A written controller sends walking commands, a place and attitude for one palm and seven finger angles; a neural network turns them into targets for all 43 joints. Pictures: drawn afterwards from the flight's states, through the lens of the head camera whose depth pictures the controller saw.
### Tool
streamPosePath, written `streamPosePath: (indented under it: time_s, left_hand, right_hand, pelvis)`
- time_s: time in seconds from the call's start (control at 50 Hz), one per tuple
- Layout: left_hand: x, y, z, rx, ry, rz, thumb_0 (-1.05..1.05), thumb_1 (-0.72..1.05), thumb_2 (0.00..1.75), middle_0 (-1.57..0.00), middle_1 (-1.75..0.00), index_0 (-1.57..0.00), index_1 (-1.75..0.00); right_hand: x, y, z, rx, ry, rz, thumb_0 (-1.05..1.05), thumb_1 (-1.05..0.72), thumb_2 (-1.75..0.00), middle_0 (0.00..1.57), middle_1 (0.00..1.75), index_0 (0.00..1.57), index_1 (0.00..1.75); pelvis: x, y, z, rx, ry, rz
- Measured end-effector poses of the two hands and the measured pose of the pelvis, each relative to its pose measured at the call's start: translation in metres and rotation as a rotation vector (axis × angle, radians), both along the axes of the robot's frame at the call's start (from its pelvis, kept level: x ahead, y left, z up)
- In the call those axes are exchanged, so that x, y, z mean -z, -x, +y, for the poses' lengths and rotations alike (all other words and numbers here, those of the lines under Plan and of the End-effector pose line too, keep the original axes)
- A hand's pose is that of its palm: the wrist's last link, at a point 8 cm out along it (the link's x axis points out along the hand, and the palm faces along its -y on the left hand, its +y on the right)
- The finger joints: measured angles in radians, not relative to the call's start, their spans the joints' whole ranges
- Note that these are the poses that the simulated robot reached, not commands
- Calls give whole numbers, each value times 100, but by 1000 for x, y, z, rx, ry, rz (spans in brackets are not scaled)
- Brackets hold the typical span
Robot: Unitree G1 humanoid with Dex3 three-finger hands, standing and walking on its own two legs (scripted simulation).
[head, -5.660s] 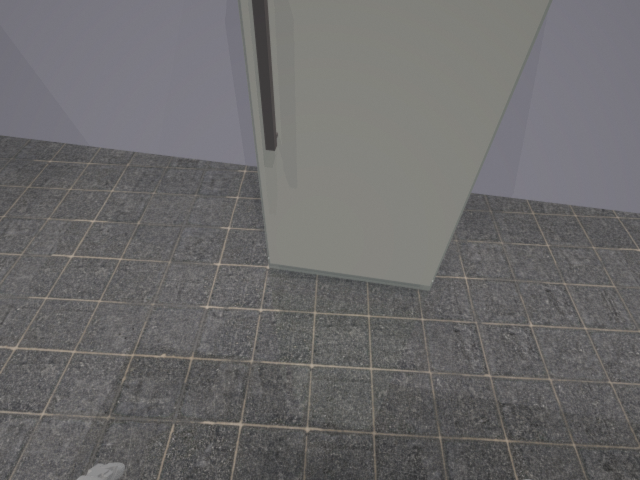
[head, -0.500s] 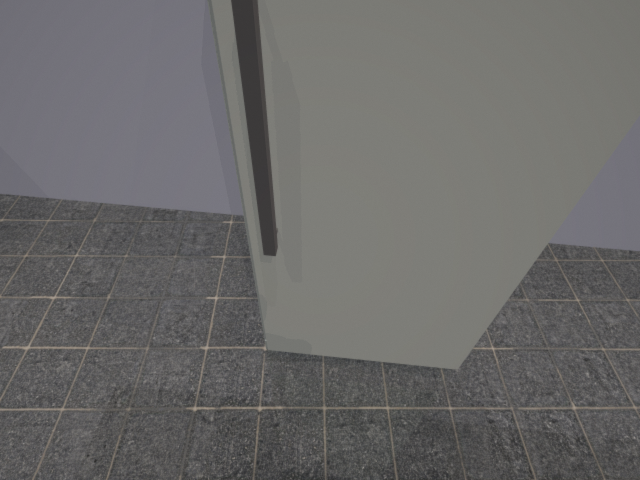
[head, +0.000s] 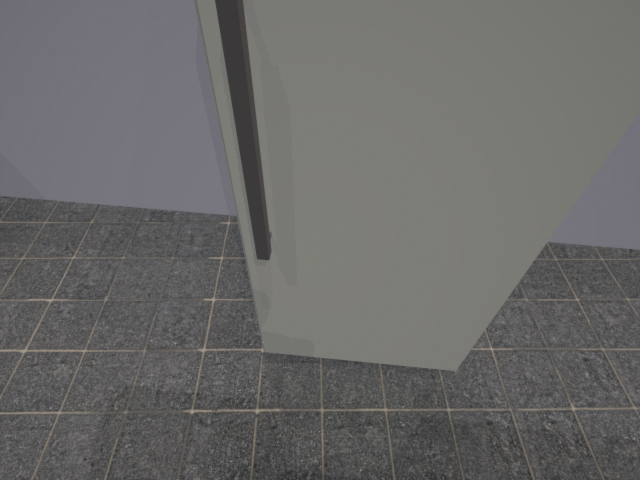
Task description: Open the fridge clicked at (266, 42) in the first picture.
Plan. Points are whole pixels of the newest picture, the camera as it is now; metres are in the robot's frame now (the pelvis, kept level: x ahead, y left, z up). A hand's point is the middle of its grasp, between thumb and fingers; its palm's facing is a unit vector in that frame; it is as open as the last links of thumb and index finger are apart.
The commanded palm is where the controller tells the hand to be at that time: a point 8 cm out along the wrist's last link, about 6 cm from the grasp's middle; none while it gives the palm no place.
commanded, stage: look again from close up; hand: left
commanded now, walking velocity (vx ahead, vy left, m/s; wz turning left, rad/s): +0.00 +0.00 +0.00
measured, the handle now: (254, 151) +0.55 +0.14 +0.11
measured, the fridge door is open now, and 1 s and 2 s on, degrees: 0 0 0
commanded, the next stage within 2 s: shuffle to correct the standing spot in 0.40 s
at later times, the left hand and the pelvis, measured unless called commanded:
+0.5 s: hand out of the picture +0.02 +0.18 -0.17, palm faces -0.01 -0.97 -0.24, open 7.4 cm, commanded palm none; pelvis +0.00 -0.01 +0.00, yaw +0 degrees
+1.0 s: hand out of the picture +0.04 +0.17 -0.19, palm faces +0.00 -0.99 -0.13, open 7.4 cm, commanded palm none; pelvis +0.07 +0.01 +0.00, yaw -2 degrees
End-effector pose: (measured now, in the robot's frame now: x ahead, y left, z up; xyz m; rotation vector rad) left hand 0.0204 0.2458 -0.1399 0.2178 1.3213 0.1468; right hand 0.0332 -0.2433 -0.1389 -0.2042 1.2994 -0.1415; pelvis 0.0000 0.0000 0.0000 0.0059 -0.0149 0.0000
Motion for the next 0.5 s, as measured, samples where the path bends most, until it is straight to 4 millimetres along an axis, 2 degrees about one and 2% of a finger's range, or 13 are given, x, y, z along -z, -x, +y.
streamPosePath:
  time_s: [0.24,0.5]
  left_hand:
    - [-1,-3,-7,-3,0,-8,0,90,90,-20,-30,-20,-30]
    - [-1,4,-13,-8,0,6,0,90,90,-20,-30,-20,-30]
  right_hand:
    - [-1,-3,-8,0,4,-4,0,-90,-89,20,30,20,30]
    - [-1,-2,-14,-2,2,3,0,-90,-89,20,30,20,30]
  pelvis:
    - [-1,-2,-7,0,-1,-4]
    - [-1,-2,-14,0,-2,-4]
